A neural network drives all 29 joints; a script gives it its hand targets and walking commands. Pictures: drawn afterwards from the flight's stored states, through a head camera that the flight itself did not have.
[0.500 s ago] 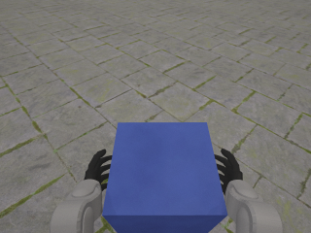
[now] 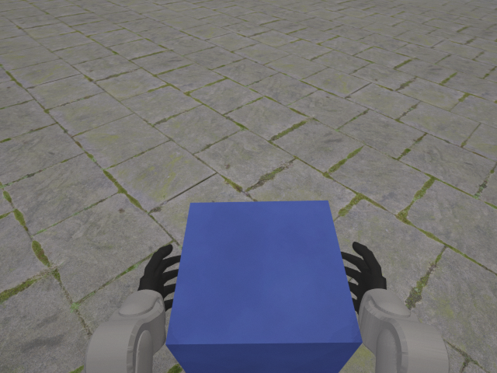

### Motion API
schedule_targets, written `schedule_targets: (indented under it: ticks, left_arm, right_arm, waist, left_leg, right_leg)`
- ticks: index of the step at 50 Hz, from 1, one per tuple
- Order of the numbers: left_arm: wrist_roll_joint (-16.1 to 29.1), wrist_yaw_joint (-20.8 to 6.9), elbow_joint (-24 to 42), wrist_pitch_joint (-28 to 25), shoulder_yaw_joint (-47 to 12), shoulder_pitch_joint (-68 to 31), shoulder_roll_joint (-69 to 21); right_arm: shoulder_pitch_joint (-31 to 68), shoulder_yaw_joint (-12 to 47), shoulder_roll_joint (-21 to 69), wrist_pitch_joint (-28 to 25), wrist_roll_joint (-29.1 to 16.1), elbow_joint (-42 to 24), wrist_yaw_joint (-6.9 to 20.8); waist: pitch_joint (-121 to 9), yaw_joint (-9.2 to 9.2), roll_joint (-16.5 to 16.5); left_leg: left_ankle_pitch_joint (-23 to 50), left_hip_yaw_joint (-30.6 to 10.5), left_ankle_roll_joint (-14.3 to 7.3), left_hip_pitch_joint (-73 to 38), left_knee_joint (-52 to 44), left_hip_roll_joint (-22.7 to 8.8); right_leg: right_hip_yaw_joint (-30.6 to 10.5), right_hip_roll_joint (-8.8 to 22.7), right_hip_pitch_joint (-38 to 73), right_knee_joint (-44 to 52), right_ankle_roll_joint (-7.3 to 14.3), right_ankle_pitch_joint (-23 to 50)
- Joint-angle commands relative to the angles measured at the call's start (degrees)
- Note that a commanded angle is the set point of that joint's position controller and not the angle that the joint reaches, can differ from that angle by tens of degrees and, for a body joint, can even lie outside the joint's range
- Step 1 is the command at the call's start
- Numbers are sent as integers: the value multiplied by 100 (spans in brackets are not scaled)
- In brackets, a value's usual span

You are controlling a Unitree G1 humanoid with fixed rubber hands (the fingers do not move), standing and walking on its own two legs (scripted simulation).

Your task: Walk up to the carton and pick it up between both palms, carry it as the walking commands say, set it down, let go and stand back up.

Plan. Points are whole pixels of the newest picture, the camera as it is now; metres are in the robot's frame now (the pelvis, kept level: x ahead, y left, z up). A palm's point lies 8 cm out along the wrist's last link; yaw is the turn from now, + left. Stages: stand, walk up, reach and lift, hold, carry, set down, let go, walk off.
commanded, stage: carry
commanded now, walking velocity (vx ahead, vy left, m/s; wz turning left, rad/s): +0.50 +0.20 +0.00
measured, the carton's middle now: (260, 300) +0.26 +0.00 +0.02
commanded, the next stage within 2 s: none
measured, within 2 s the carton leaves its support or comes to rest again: neither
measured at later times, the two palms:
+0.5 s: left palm (135, 161) +0.52 +0.27 +0.08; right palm (280, 171) +0.50 -0.03 +0.09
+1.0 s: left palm (136, 132) +0.65 +0.31 +0.06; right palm (255, 152) +0.58 +0.02 +0.08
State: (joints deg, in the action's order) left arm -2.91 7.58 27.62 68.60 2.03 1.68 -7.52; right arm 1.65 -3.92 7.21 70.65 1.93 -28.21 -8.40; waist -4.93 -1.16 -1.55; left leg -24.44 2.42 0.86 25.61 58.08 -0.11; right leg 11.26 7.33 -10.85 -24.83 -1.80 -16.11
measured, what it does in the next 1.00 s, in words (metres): walks ahead: left foot, then right foot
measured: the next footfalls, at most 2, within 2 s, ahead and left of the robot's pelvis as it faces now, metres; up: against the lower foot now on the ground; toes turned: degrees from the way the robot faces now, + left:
left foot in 0.14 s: +0.25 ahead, +0.19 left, +0.00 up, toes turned +6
right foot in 0.50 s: +0.39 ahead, +0.02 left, +0.00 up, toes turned -12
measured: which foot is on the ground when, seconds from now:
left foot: up 0.00-0.12, down 0.14-0.58, up 0.60-0.68, down 0.70-1.00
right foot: down 0.00-0.14, up 0.16-0.48, down 0.50-0.74, up 0.76-1.00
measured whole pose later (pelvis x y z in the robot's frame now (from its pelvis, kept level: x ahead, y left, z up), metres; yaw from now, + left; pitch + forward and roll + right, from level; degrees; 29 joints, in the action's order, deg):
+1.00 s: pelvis +0.37 +0.22 -0.02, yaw -14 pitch +4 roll -4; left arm -1.3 8.4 32.6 68.7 1.9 -1.8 -7.3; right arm 0.9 -3.9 7.4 68.1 1.9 -34.6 -7.9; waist 0.5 -1.4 2.0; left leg -25.9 17.3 -4.6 12.9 36.5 -3.3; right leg 12.2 0.3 -25.4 -42.9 1.3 -19.2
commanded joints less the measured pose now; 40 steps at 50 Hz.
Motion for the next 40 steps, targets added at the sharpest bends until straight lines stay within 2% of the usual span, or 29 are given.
schedule_targets:
  ticks: [1, 2, 3, 5, 6, 7, 8, 9, 10, 12, 14, 16, 18, 19, 21, 23, 25, 27, 28, 29, 30, 31, 32, 34, 35, 36, 37, 38, 40]
  left_arm:
    - [1853, -731, 1345, -221, -3791, -3034, -4797]
    - [1904, -746, 1494, -250, -3819, -3009, -4771]
    - [2022, -756, 1680, -279, -3977, -3174, -4777]
    - [2006, -813, 1547, -192, -3900, -2801, -4700]
    - [1974, -796, 1466, -97, -3922, -2624, -4630]
    - [1878, -779, 1345, -33, -3774, -2554, -4494]
    - [1935, -782, 1432, 11, -3879, -2822, -4577]
    - [1909, -764, 1232, 45, -3783, -2731, -4450]
    - [1918, -759, 960, 65, -3762, -2493, -4504]
    - [1858, -854, 949, -28, -3845, -2310, -4922]
    - [1818, -829, 1127, -151, -3836, -2715, -5297]
    - [1736, -747, 1334, -255, -3806, -2710, -5363]
    - [1759, -680, 1560, -342, -3849, -2862, -5196]
    - [1692, -615, 1641, -325, -3871, -2845, -5121]
    - [1665, -615, 1579, -315, -3862, -2752, -5085]
    - [1628, -663, 1237, -188, -3701, -2444, -4983]
    - [1603, -656, 1357, -155, -3643, -2514, -4782]
    - [1549, -660, 1120, -32, -3579, -2253, -4663]
    - [1537, -685, 1068, -42, -3554, -2342, -4594]
    - [1546, -705, 866, -9, -3474, -2292, -4632]
    - [1542, -692, 744, 16, -3367, -2137, -4585]
    - [1609, -737, 694, 64, -3459, -2215, -4696]
    - [1648, -731, 879, 32, -3514, -2515, -4688]
    - [1761, -736, 1183, 20, -3682, -2796, -4670]
    - [1882, -751, 1471, -29, -3884, -3107, -4849]
    - [1863, -755, 1465, 5, -3944, -3051, -4941]
    - [1928, -752, 1635, -12, -4092, -3259, -5039]
    - [1951, -752, 1585, -11, -4056, -3293, -5032]
    - [1962, -724, 1637, -80, -4044, -3236, -5158]
  right_arm:
    - [1970, 3629, 5022, -317, -1432, -429, 775]
    - [2089, 3744, 5065, -358, -1452, -609, 759]
    - [1957, 3671, 5114, -380, -1379, -611, 734]
    - [2122, 3809, 5039, -346, -1502, -971, 674]
    - [1814, 3653, 4807, -284, -1408, -850, 636]
    - [1874, 3632, 4592, -275, -1397, -952, 580]
    - [2008, 3534, 4535, -239, -1398, -908, 584]
    - [2039, 3601, 4542, -214, -1390, -867, 533]
    - [1953, 3607, 4572, -163, -1344, -791, 532]
    - [2375, 3873, 4930, -262, -1609, -1192, 690]
    - [2743, 3988, 5313, -356, -1855, -1287, 844]
    - [2648, 4041, 5308, -455, -1904, -1356, 920]
    - [2249, 3997, 5289, -424, -1857, -1030, 966]
    - [2109, 3921, 5233, -397, -1846, -999, 978]
    - [2315, 3989, 5140, -411, -1857, -1157, 972]
    - [2169, 3920, 4927, -307, -1729, -1075, 896]
    - [2162, 3966, 4792, -246, -1699, -1066, 865]
    - [2069, 3884, 4623, -151, -1622, -952, 801]
    - [2241, 3956, 4613, -139, -1632, -1034, 779]
    - [2433, 3964, 4613, -118, -1643, -1019, 764]
    - [2500, 3952, 4593, -93, -1703, -1009, 745]
    - [2438, 3929, 4629, -89, -1672, -1001, 745]
    - [2343, 3882, 4700, -88, -1581, -890, 728]
    - [2185, 3747, 4825, -126, -1563, -732, 750]
    - [2218, 3725, 5059, -186, -1596, -719, 789]
    - [2154, 3671, 5162, -194, -1610, -633, 811]
    - [2148, 3607, 5175, -234, -1561, -680, 837]
    - [2281, 3637, 5301, -258, -1618, -665, 840]
    - [2406, 3668, 5266, -313, -1621, -1010, 832]
  waist:
    - [-815, 4, -514]
    - [-756, 2, -1001]
    - [-934, 74, -1098]
    - [-1153, 189, -1184]
    - [-1666, 331, -405]
    - [-1760, 475, 444]
    - [-1911, 375, 1655]
    - [-1723, 342, 1204]
    - [-1543, 329, 343]
    - [-1387, 242, 94]
    - [-1489, 186, 609]
    - [-1575, 170, 1085]
    - [-1834, 175, 882]
    - [-1617, 169, 1226]
    - [-1708, 126, 941]
    - [-1762, 58, 456]
    - [-1951, 98, -131]
    - [-1769, 51, -537]
    - [-1511, 47, -1114]
    - [-1305, 31, -1453]
    - [-1145, 25, -1546]
    - [-1040, 61, -1222]
    - [-993, 91, -1170]
    - [-1320, 166, -389]
    - [-1684, 169, 150]
    - [-1641, 160, 1086]
    - [-1520, 114, 1874]
    - [-1494, 142, 1739]
    - [-1203, 168, 1024]
  left_leg:
    - [682, 606, 1, -113, -2592, 37]
    - [1070, 862, -35, -550, -2856, 141]
    - [1510, 1042, -60, -1087, -3228, 288]
    - [1897, 1148, -180, -2133, -3460, 490]
    - [1905, 1025, -360, -3222, -3358, 375]
    - [1749, -417, -774, -3920, -3759, -631]
    - [2776, -2193, -1312, -4409, -4321, -1791]
    - [4634, -2568, -1574, -4416, -4174, -2219]
    - [5244, -2364, -1641, -3953, -3898, -2404]
    - [5247, -1263, -1184, -3346, -3719, -1882]
    - [4965, -672, -867, -3297, -3848, -1488]
    - [5116, -339, -873, -3140, -3941, -1324]
    - [5415, -85, -824, -3169, -3802, -1347]
    - [5980, -15, -695, -3140, -3812, -1335]
    - [6225, 133, -524, -3048, -3544, -1314]
    - [5038, 386, -302, -2567, -3285, -1116]
    - [4485, 631, 40, -2178, -2470, -718]
    - [2662, 517, 221, -1192, -1758, -391]
    - [619, 411, 218, -536, -1839, -165]
    - [-496, 421, 196, -288, -1756, -124]
    - [-840, 129, 140, -247, -1877, -212]
    - [-923, -64, 83, -447, -2343, -309]
    - [-569, 220, 92, -692, -2712, -140]
    - [1423, 390, 108, -1774, -3502, -361]
    - [3149, 168, -3, -2428, -3485, -737]
    - [4843, -146, -258, -2842, -3429, -1277]
    - [6160, -620, -679, -3234, -3432, -1943]
    - [6294, -377, -1008, -3416, -3114, -2113]
    - [6183, -54, -882, -3462, -3034, -1937]
  right_leg:
    - [-745, 1079, 1132, 955, 469, 2220]
    - [-657, 1192, 819, 1053, 398, 2104]
    - [-436, 1177, 746, 814, 336, 2359]
    - [28, 663, 384, -276, 99, 3029]
    - [124, 435, -76, -1149, 21, 2754]
    - [198, -6, -1109, -2501, -218, 1216]
    - [-9, -612, -2052, -3844, -286, -1642]
    - [-459, -548, -2309, -4415, -152, -1964]
    - [-714, -241, -2258, -4589, -83, -1815]
    - [-1006, 72, -2258, -4051, -31, -1433]
    - [-935, 162, -2063, -3090, -33, -1045]
    - [-703, -27, -1609, -1970, -78, -817]
    - [-572, -190, -1174, -1318, -34, -339]
    - [-488, -265, -1228, -1144, 31, -215]
    - [-344, -338, -849, -592, 61, 461]
    - [-445, -151, -89, 55, 216, 1652]
    - [-996, 405, 602, -386, 569, 4009]
    - [-1556, 941, 1274, -457, 1017, 5900]
    - [-2073, 1257, 1587, -248, 1279, 6061]
    - [-2396, 1410, 1536, -20, 1368, 5682]
    - [-2648, 1438, 1230, 253, 1297, 4999]
    - [-2480, 1325, 860, 194, 1067, 4507]
    - [-2357, 1217, 649, 104, 959, 4347]
    - [-1506, 817, 134, -607, 563, 4346]
    - [-1077, 529, -263, -991, 344, 3445]
    - [-701, 95, -1023, -1393, 166, 1853]
    - [-418, -336, -1887, -1837, 67, -645]
    - [-447, -422, -2243, -2114, 150, -1853]
    - [-376, -365, -2584, -2655, 191, -1354]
